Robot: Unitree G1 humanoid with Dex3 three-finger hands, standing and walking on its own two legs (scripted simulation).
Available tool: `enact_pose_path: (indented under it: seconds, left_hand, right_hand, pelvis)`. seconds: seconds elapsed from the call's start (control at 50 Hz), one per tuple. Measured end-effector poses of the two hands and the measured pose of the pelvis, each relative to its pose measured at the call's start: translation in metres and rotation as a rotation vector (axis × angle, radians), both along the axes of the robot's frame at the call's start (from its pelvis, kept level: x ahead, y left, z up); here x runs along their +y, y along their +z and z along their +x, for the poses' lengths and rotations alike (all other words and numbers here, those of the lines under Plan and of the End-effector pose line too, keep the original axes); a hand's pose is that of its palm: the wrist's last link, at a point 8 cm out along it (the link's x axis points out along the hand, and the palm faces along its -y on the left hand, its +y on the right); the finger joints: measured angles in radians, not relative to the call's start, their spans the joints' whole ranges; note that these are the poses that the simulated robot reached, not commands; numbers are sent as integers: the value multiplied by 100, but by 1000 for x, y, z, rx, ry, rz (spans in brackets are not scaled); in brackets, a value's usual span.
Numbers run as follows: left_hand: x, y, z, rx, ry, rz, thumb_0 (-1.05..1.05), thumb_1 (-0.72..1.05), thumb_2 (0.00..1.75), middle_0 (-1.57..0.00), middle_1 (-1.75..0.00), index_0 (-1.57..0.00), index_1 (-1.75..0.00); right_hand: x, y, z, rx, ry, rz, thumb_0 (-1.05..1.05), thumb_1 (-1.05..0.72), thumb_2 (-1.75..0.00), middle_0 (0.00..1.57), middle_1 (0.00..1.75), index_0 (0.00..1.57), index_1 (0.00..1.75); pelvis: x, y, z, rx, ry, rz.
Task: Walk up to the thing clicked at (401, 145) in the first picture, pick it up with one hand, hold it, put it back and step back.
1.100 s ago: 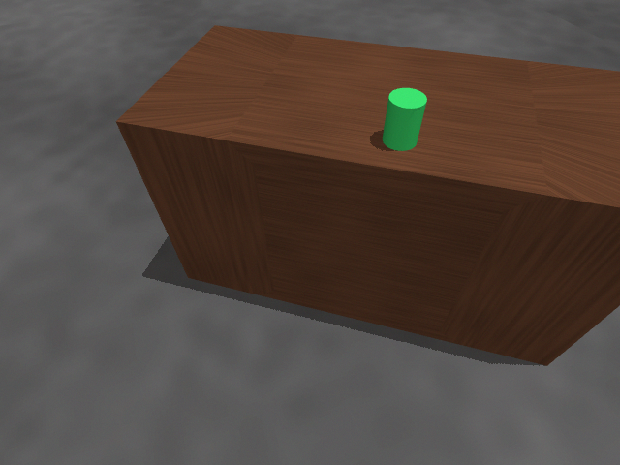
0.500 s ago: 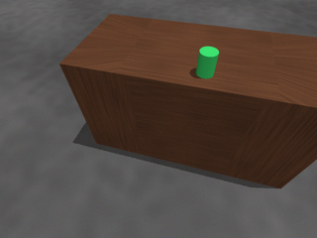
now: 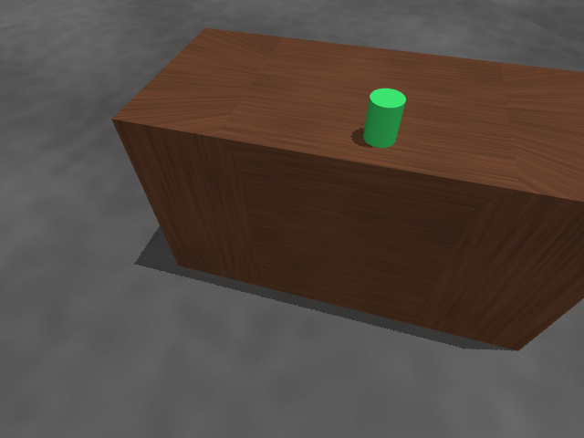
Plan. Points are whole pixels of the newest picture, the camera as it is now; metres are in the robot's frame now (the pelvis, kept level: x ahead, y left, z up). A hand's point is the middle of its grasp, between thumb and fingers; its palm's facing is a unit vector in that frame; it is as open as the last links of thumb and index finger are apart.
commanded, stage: stand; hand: left
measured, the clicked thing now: (383, 118) +0.79 -0.17 -0.03
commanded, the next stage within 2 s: walk up in 0.02 s
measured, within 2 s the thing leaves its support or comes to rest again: neither
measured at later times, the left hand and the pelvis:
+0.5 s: hand (206, 436) +0.16 +0.15 -0.16, palm faces -0.19 -0.92 -0.34, open 7.4 cm; pelvis +0.07 -0.10 -0.03, yaw -11 degrees
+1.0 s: hand (309, 290) +0.41 +0.00 -0.16, palm faces -0.35 -0.86 -0.37, open 7.4 cm; pelvis +0.20 -0.23 -0.04, yaw -17 degrees
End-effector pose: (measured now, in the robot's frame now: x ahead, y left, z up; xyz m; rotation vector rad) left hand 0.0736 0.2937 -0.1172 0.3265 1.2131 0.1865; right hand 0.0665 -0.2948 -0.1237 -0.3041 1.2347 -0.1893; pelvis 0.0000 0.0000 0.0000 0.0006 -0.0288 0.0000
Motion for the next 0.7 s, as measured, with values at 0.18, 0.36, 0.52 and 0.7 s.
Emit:
enact_pose_path:
  seconds: [0.18,0.36,0.52,0.7]
  left_hand:
    - [4,0,22,22,-73,6,1,91,90,-20,-30,-20,-30]
    - [-46,-7,76,-23,-159,53,1,91,90,-20,-30,-20,-30]
    - [-99,-11,94,-7,-176,-20,0,90,90,-21,-30,-20,-30]
    - [-135,-35,178,-3,-276,-58,1,91,90,-21,-30,-20,-30]
  right_hand:
    - [-46,11,-25,-87,-90,-87,0,-90,-90,21,30,21,30]
    - [-147,-9,-41,-13,-172,-181,1,-90,-90,20,30,20,30]
    - [-155,6,7,-65,-147,-132,1,-90,-90,20,30,20,30]
    - [-155,21,3,-65,-237,-165,0,-90,-90,20,30,20,30]
  pelvis:
    - [-20,-10,8,-10,-83,32]
    - [-82,-39,41,-39,-152,-6]
    - [-105,-26,75,-26,-195,-18]
    - [-129,-29,128,-28,-243,9]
